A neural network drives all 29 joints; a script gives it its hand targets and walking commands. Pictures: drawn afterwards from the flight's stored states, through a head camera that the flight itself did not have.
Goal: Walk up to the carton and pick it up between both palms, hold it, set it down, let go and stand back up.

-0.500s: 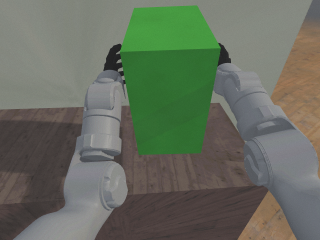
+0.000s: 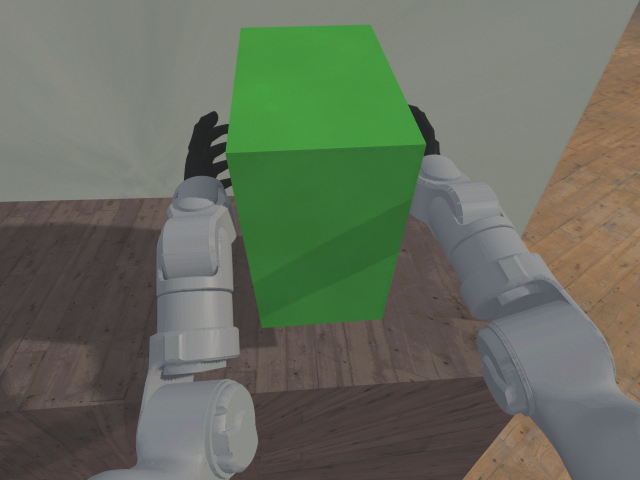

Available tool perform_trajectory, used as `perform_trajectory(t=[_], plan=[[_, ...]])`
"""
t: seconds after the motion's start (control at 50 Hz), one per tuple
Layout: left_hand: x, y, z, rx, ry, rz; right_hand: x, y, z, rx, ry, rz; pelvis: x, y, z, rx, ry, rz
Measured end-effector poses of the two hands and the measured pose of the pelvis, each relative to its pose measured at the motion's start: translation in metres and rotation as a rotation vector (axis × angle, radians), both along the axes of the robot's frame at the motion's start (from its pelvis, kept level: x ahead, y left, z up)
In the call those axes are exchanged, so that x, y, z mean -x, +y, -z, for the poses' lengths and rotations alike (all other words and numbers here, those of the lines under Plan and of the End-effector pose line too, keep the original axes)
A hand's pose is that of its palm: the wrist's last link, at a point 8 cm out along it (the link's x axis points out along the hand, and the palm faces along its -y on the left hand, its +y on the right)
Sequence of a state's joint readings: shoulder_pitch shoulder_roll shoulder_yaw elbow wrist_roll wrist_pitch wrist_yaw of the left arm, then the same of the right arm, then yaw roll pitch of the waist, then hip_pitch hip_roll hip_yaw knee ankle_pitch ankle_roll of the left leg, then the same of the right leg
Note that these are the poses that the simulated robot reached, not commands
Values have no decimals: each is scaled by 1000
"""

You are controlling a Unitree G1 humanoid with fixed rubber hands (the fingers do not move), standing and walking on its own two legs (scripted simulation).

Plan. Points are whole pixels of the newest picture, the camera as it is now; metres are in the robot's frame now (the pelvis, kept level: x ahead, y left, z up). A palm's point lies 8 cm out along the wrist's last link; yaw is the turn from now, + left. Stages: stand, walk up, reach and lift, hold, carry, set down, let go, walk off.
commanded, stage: set down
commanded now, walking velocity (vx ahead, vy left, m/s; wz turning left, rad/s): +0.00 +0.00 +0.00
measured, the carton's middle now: (314, 180) +0.44 +0.04 +0.21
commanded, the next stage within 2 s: none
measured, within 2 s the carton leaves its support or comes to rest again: rests again in 1.80 s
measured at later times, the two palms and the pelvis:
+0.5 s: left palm (198, 206) +0.35 +0.16 +0.22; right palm (413, 189) +0.41 -0.08 +0.22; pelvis -0.02 +0.00 +0.00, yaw -1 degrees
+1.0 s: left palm (210, 231) +0.36 +0.16 +0.19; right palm (408, 210) +0.42 -0.09 +0.18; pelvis -0.02 -0.02 +0.00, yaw -2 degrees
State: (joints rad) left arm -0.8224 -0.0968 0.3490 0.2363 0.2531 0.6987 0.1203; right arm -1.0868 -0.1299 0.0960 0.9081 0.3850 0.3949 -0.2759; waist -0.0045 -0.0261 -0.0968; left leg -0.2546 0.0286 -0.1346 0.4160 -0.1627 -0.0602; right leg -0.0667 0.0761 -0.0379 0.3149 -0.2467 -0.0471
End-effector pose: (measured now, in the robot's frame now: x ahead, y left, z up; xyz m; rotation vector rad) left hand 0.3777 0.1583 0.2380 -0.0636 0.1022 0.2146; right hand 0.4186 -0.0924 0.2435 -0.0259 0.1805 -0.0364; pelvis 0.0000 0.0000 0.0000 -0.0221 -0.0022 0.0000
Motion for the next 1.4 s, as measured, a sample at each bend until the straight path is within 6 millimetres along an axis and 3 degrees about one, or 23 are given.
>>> perform_trajectory(t=[0.16,0.42,0.62,0.94,1.4], plan=[[10,1,8,-1,-3,-20,6,1,16,-20,-3,-17,2,2,0,-2,-15,2],[20,3,9,-28,24,-52,10,6,20,-8,5,-54,15,1,-2,-8,-25,19],[26,5,26,-31,74,-78,10,9,36,18,41,-80,21,-5,-2,-12,-21,16],[21,-2,49,-22,106,-104,0,3,64,37,65,-111,21,-16,-2,-15,16,26],[15,3,80,-22,159,-151,-17,11,95,35,80,-154,11,-17,-3,-15,54,35]])
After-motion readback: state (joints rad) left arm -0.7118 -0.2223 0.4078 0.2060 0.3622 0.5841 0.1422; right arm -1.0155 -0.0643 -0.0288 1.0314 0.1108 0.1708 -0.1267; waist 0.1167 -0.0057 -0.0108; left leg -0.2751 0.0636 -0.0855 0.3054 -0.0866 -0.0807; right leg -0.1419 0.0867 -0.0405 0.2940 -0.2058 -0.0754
